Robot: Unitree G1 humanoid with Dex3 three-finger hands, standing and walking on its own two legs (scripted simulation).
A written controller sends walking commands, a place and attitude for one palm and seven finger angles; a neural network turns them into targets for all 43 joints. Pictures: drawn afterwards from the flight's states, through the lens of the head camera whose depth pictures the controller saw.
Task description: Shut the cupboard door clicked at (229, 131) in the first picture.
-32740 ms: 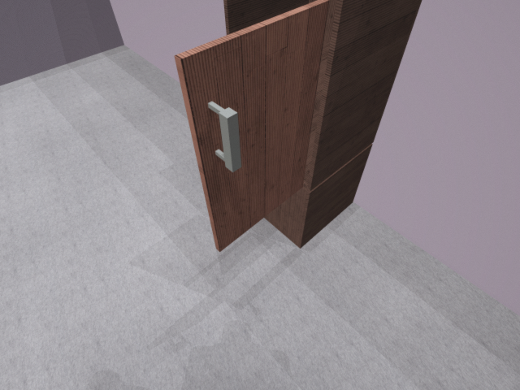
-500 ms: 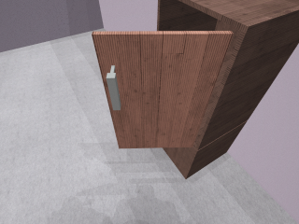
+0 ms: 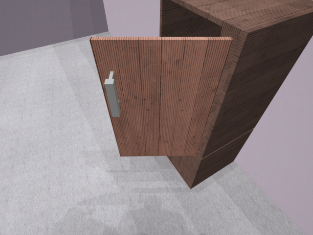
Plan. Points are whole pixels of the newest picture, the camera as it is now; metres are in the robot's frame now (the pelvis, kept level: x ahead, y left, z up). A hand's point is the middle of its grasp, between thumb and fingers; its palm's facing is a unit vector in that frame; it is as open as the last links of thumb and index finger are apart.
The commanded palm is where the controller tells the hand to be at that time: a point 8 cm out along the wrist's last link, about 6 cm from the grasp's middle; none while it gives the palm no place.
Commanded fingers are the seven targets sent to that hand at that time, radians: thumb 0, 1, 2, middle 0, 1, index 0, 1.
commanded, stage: look again from close up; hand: left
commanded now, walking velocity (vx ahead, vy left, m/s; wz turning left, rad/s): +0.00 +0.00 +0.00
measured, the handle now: (114, 94) +0.50 +0.16 +0.08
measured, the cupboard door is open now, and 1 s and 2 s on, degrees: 60 60 60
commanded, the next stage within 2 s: shuffle to correct the standing spot in 0.10 s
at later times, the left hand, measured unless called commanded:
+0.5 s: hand out of the picture +0.05 +0.17 -0.18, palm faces +0.00 -0.98 -0.21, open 7.4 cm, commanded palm none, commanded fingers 0.00 0.90 0.90 -0.20 -0.30 -0.20 -0.30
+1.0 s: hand out of the picture +0.02 +0.18 -0.18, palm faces +0.04 -0.98 -0.20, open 7.3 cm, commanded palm none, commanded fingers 0.00 0.90 0.90 -0.20 -0.30 -0.20 -0.30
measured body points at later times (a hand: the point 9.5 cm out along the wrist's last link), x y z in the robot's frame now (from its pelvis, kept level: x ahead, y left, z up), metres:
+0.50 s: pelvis +0.04 -0.02 +0.00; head +0.04 -0.02 +0.45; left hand +0.05 +0.22 -0.16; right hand +0.06 -0.26 -0.16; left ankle +0.01 +0.10 -0.74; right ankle +0.05 -0.12 -0.74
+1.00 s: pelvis +0.01 +0.01 -0.01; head +0.01 +0.01 +0.44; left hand +0.02 +0.23 -0.17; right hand +0.06 -0.23 -0.16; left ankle +0.01 +0.10 -0.74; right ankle +0.05 -0.12 -0.74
